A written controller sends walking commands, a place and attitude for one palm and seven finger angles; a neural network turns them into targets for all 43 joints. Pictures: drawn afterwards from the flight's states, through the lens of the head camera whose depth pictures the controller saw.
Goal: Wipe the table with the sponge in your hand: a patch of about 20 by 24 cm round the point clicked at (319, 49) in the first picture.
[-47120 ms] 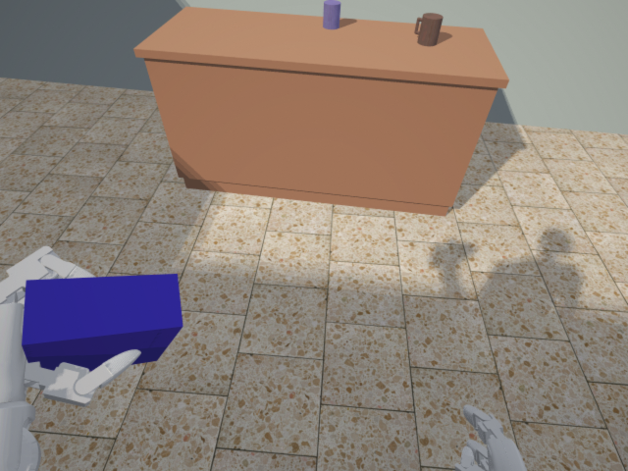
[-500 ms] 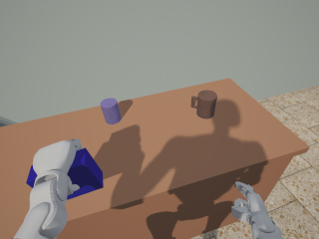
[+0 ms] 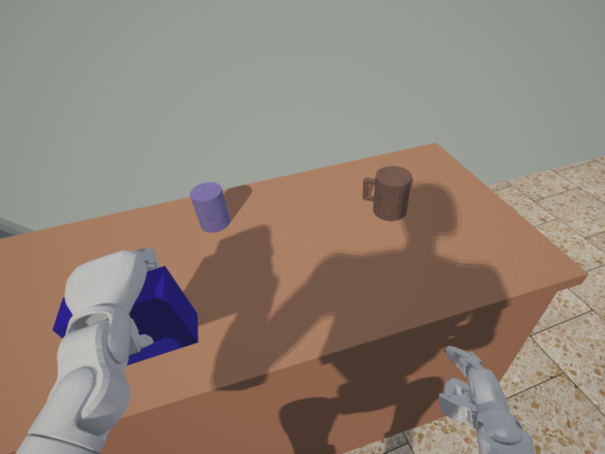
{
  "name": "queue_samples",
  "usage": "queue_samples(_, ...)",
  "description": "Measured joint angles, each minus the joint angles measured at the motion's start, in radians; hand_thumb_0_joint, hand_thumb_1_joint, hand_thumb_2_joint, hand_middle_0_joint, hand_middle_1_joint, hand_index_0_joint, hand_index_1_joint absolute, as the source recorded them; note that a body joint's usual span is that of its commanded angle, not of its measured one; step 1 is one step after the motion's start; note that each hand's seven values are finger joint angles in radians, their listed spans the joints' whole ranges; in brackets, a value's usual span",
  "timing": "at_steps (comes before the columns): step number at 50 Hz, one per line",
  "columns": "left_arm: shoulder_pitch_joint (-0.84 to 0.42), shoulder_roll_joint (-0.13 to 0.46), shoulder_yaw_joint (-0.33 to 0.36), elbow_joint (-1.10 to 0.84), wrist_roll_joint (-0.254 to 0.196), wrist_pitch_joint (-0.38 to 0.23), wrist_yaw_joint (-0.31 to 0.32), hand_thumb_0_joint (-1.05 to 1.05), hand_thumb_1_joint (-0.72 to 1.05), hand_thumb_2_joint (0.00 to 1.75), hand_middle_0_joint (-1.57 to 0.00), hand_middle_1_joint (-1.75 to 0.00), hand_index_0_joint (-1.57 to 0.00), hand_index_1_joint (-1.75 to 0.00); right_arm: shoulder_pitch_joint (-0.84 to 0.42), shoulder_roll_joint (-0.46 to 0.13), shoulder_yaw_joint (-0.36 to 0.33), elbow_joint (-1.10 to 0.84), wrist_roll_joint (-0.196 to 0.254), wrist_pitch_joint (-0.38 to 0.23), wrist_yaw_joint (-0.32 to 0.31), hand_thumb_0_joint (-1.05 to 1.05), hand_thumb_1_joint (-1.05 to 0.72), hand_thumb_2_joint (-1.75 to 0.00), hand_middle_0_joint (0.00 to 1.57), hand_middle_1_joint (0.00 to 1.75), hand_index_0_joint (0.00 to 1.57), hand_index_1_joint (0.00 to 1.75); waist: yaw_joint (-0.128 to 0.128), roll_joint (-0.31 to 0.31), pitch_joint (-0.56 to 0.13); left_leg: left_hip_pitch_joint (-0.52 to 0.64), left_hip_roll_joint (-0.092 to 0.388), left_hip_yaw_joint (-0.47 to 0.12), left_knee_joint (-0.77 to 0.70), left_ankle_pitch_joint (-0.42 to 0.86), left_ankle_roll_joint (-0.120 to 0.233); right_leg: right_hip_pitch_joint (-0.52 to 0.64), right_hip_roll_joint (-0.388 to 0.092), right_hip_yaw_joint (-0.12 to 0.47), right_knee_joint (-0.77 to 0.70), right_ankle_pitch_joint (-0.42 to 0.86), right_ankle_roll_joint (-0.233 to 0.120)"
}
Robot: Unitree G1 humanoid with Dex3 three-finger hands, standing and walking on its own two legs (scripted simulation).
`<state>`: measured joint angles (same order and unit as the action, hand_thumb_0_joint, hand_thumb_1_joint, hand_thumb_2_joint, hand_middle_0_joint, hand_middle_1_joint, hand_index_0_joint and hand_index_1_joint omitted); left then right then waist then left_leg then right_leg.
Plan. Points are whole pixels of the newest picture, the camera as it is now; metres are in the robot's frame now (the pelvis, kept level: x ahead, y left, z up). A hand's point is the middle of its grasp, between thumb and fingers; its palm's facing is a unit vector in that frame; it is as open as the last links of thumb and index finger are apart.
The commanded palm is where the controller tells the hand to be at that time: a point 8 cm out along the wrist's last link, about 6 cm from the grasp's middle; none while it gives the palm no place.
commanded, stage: bring the sponge back beside the body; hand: left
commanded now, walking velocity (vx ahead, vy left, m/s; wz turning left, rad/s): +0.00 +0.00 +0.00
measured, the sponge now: (140, 328) +0.24 +0.28 +0.05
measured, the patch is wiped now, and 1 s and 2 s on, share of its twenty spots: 1.00 1.00 1.00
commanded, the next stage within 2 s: step back with the hand held close in 1.52 s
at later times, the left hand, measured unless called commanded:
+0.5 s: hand (121, 319) +0.22 +0.28 +0.10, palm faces +0.08 -0.13 -0.99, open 9.4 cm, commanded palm +0.19 +0.27 +0.17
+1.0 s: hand (104, 339) +0.19 +0.28 +0.11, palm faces +0.10 -0.14 -0.99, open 9.4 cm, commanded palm +0.15 +0.27 +0.18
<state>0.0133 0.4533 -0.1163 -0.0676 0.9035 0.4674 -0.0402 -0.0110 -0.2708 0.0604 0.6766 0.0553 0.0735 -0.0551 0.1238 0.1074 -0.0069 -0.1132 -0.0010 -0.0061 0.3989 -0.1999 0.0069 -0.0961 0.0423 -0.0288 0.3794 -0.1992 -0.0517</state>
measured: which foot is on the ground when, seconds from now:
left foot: down 0.00-1.00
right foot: down 0.00-1.00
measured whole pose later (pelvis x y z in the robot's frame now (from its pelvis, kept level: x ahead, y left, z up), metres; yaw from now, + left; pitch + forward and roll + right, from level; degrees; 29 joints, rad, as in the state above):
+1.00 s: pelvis -0.01 +0.00 +0.00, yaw +0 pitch -7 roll +0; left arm 0.24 0.49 -0.05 -0.29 0.86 0.44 -0.02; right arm -0.01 -0.27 0.06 0.66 0.04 0.06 -0.05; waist 0.14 0.12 -0.01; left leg -0.11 0.01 -0.01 0.42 -0.20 0.00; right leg -0.09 0.05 -0.03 0.40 -0.20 -0.06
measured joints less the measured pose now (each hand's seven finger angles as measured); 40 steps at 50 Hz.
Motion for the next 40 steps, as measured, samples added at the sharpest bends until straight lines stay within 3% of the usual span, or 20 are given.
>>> queue_samples(5,0.051,-0.009,0.007,-0.061,-0.001,-0.031,0.021,0.0,-0.48,1.1,-0.8,-1.4,-0.82,-1.41,0.008,0.001,-0.008,0.0,-0.007,-0.006,0.009,0.01,-0.9,-0.9,0.2,0.29,0.2,0.3,0.002,0.003,-0.005,0.006,0.002,0.006,-0.001,-0.004,0.0,0.004,0.002,0.007,-0.001,-0.002,0.0)
queue_samples(16,0.09,0.008,0.023,-0.096,-0.019,0.021,0.02,0.0,-0.48,1.1,-0.8,-1.4,-0.82,-1.4,-0.005,-0.003,-0.005,-0.004,-0.002,0.002,0.011,0.01,-0.9,-0.9,0.2,0.29,0.2,0.3,0.01,0.006,-0.004,0.007,0.002,0.001,0.009,-0.009,-0.001,0.008,0.003,0.002,0.007,-0.007,-0.001)
queue_samples(25,0.119,0.012,0.024,-0.132,-0.011,-0.016,0.01,0.0,-0.48,1.1,-0.8,-1.4,-0.82,-1.4,-0.018,0.006,-0.001,-0.011,-0.009,-0.005,0.011,0.01,-0.9,-0.9,0.2,0.29,0.2,0.3,0.015,0.007,-0.003,0.009,0.004,0.0,0.01,-0.008,-0.003,0.01,0.004,0.002,0.006,-0.005,-0.003)
queue_samples(40,0.174,0.022,0.044,-0.184,-0.03,-0.007,0.011,0.0,-0.48,1.1,-0.8,-1.4,-0.82,-1.4,-0.008,0.005,0.003,-0.014,-0.009,-0.004,0.01,0.01,-0.9,-0.9,0.2,0.29,0.2,0.3,0.019,0.009,-0.001,0.01,0.005,-0.003,0.018,-0.005,-0.005,0.012,0.006,0.0,0.013,-0.002,-0.004)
